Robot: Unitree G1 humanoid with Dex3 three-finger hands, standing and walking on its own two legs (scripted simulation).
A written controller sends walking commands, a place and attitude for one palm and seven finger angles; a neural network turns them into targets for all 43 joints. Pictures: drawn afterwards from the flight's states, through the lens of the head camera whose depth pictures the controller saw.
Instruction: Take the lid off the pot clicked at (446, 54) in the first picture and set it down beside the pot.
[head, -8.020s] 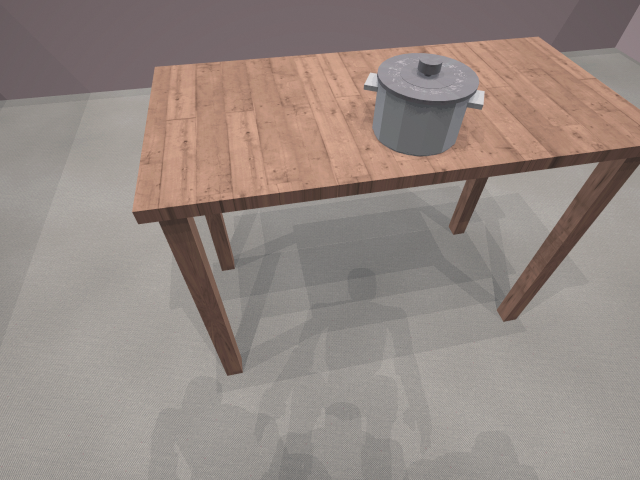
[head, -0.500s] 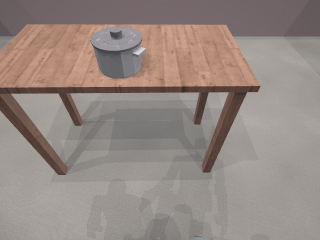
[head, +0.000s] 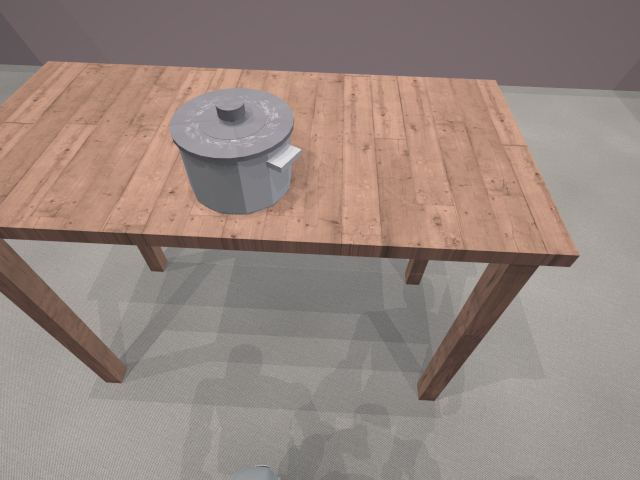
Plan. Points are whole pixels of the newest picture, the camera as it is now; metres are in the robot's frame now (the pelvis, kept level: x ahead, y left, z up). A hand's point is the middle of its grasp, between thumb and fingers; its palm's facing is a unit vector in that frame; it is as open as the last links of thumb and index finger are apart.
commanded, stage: take the last steps up to it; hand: left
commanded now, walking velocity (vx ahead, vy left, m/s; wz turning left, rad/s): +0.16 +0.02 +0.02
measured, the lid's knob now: (230, 108) +0.57 +0.20 +0.15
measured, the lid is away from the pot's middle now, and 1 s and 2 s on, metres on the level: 0.00 0.00 0.00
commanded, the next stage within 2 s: come to a stop and stand still in 0.02 s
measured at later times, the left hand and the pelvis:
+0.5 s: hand (203, 468) +0.16 +0.19 -0.17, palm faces +0.00 -0.96 -0.28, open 7.3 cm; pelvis +0.10 -0.01 -0.01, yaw -1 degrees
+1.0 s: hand out of the picture +0.10 +0.23 -0.17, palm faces +0.03 -0.98 -0.20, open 7.4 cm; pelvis +0.06 +0.03 +0.01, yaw -1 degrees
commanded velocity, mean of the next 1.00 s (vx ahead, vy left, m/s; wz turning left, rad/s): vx -0.04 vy -0.01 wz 0.00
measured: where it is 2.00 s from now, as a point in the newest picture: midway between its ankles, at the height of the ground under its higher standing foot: outside the picture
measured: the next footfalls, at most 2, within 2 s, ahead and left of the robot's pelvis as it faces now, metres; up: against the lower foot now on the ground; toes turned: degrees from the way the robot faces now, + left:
left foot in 0.04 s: +0.13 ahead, +0.12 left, +0.00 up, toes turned +7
right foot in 0.40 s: +0.17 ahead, -0.12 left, +0.00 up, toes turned -5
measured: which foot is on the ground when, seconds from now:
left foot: up 0.00-0.02, down 0.04-0.42, up 0.44-0.80, down 0.82-1.00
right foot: down 0.00-0.04, up 0.06-0.38, down 0.40-0.82, up 0.84-1.00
